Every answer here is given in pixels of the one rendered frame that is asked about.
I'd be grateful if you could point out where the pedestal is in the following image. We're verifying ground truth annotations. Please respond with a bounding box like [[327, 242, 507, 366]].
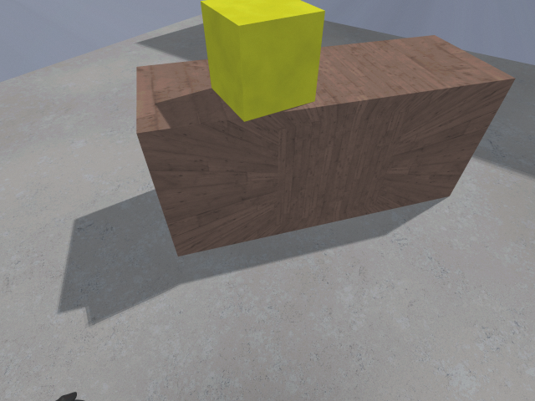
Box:
[[136, 35, 515, 256]]

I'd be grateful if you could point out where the carton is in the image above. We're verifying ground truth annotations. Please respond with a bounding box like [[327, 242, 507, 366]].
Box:
[[201, 0, 325, 122]]

